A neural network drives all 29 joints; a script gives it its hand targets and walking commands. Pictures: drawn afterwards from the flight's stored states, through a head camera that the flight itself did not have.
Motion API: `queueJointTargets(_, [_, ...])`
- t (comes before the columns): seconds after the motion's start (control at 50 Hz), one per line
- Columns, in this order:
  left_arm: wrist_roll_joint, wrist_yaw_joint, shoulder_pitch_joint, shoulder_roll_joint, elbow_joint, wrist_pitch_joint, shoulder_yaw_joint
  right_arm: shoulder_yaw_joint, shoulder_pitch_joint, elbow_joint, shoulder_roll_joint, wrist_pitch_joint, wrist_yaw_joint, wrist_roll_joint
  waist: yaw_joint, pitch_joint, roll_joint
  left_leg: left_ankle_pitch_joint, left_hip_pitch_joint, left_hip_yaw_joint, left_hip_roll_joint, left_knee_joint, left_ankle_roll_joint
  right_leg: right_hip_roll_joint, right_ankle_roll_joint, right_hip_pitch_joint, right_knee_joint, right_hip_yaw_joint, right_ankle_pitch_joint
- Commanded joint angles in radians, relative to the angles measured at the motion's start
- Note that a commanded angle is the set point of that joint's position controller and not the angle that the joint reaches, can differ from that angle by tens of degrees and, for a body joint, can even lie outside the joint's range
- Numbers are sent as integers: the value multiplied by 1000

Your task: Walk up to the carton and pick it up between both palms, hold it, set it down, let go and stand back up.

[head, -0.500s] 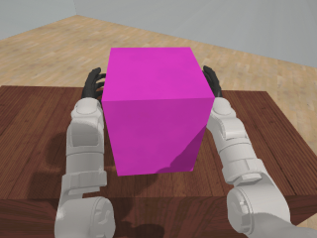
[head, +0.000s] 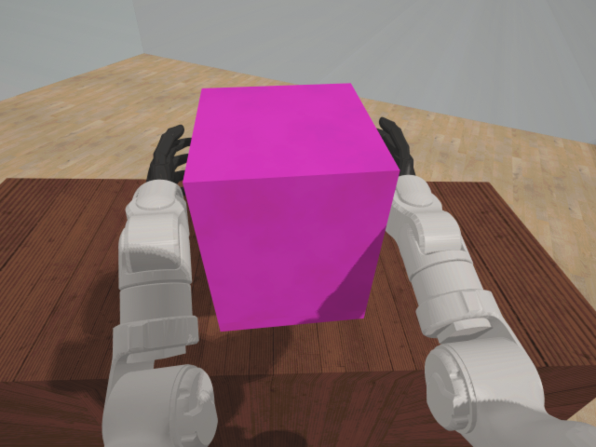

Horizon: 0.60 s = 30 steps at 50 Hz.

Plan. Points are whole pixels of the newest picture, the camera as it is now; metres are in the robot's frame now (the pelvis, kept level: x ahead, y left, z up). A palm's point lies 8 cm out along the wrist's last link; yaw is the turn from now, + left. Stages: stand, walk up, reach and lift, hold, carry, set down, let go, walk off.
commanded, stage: hold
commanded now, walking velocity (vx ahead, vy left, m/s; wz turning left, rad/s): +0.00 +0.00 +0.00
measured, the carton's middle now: (285, 207) +0.40 +0.02 +0.18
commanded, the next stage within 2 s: none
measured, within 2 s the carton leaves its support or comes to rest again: neither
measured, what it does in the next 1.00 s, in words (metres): stands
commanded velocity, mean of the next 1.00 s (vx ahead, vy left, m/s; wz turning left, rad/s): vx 0.00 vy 0.00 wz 0.00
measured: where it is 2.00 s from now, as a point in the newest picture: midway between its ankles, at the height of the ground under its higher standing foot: outside the picture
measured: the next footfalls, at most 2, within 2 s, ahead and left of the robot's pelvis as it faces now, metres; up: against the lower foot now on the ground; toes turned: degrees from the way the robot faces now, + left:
none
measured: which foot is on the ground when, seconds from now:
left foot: down 0.00-1.00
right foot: down 0.00-1.00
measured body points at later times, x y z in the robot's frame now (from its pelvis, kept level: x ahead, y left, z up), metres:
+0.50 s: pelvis +0.01 +0.00 +0.00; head -0.03 +0.03 +0.45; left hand +0.40 +0.17 +0.23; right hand +0.42 -0.12 +0.23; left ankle +0.04 +0.12 -0.75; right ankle +0.06 -0.12 -0.75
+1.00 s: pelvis +0.01 +0.00 +0.00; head -0.03 +0.03 +0.45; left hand +0.40 +0.17 +0.23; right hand +0.41 -0.12 +0.23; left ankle +0.04 +0.12 -0.75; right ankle +0.06 -0.12 -0.75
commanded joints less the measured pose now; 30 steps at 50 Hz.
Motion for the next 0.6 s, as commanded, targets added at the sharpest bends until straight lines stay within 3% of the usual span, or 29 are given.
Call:
queueJointTargets(0.0, [-137,-174,-666,-539,-22,-63,-386,270,-721,-155,552,-48,109,80,-125,-343,50,-129,-19,31,-42,-193,8,47,22,414,21,-42,-79])
queueJointTargets(0.02, [-125,-169,-673,-533,0,-62,-373,256,-735,-150,536,-56,108,77,-126,-353,80,-146,-32,34,-45,-191,2,39,25,423,24,-43,-92])
queueJointTargets(0.04, [-134,-171,-643,-533,-10,-61,-385,285,-754,-197,552,-56,104,92,-114,-363,58,-105,-18,41,-55,-176,3,44,22,426,17,-41,-67])
queueJointTargets(0.06, [-135,-174,-623,-533,-28,-59,-393,290,-701,-176,537,-49,97,96,-127,-357,62,-34,16,34,-52,-158,-4,44,18,431,22,-37,-10])
queueJointTargets(0.08, [-127,-176,-621,-518,-3,-50,-382,279,-710,-152,520,-45,98,91,-125,-338,64,-57,9,38,-58,-157,-4,39,19,414,12,-35,-43])
queueJointTargets(0.1, [-143,-180,-635,-534,-45,-58,-399,293,-688,-159,535,-39,92,94,-139,-394,53,-17,30,37,-58,-147,-11,43,16,442,21,-36,0])
queueJointTargets(0.12, [-137,-182,-611,-520,-74,-54,-398,320,-684,-190,539,-39,89,115,-122,-385,55,36,47,35,-62,-129,-13,43,19,446,23,-28,39])
queueJointTargets(0.18, [-170,-171,-627,-543,-152,-59,-467,366,-670,-242,550,-37,75,157,-140,-470,77,164,123,26,-69,-86,-38,56,16,452,34,-33,125])
queueJointTargets(0.24, [-180,-165,-571,-565,-179,-51,-474,409,-678,-341,567,-36,63,185,-127,-513,60,238,133,26,-75,-67,-35,60,21,492,46,-35,196])
queueJointTargets(0.28, [-192,-163,-620,-558,-184,-44,-495,401,-678,-312,550,-23,57,188,-143,-477,92,228,143,21,-71,-63,-47,58,18,449,36,-28,150])
queueJointTargets(0.3, [-187,-164,-612,-540,-190,-43,-482,405,-678,-331,554,-20,55,200,-130,-496,72,221,136,27,-75,-65,-40,59,24,460,43,-32,158])
queueJointTargets(0.32, [-165,-170,-596,-536,-154,-34,-473,392,-651,-277,538,-9,53,189,-138,-436,92,188,119,26,-79,-77,-42,55,21,448,35,-31,137])
queueJointTargets(0.34, [-168,-176,-582,-534,-136,-26,-457,377,-673,-304,520,-7,53,190,-138,-410,70,148,96,25,-77,-91,-39,56,24,444,30,-34,102])
queueJointTargets(0.36, [-156,-179,-573,-532,-107,-25,-444,377,-690,-289,527,-5,54,186,-121,-410,74,101,88,38,-77,-101,-29,58,21,430,18,-29,42])
queueJointTargets(0.38, [-136,-179,-599,-537,-90,-19,-430,346,-669,-223,508,1,62,170,-132,-360,97,58,75,28,-64,-120,-32,52,21,403,19,-31,18])
queueJointTargets(0.4, [-150,-182,-600,-540,-94,-22,-433,347,-697,-250,516,-7,64,156,-135,-382,62,33,61,29,-63,-126,-25,58,23,422,20,-41,7])
queueJointTargets(0.44, [-159,-178,-628,-552,-129,-30,-454,332,-686,-249,524,-8,71,153,-135,-403,88,40,58,27,-60,-129,-33,56,17,415,32,-38,8])
queueJointTargets(0.46, [-160,-177,-613,-554,-123,-33,-450,337,-677,-245,538,-6,68,154,-137,-402,77,72,67,25,-56,-119,-32,57,18,431,30,-34,39])
queueJointTargets(0.48, [-153,-183,-615,-535,-73,-26,-428,332,-723,-248,530,-8,67,149,-126,-382,63,11,54,35,-63,-126,-24,55,14,416,16,-29,-18])
queueJointTargets(0.52, [-175,-176,-615,-556,-148,-39,-462,376,-706,-292,542,-17,72,189,-120,-475,85,114,92,29,-66,-105,-35,62,14,449,34,-33,65])
queueJointTargets(0.56, [-160,-177,-616,-555,-123,-30,-464,340,-693,-265,520,-10,70,158,-141,-424,93,112,96,23,-62,-102,-46,60,12,418,28,-34,39])
queueJointTargets(0.58, [-163,-176,-613,-565,-139,-28,-469,353,-707,-283,524,-18,68,174,-133,-434,118,125,83,26,-63,-100,-48,60,14,429,37,-36,48])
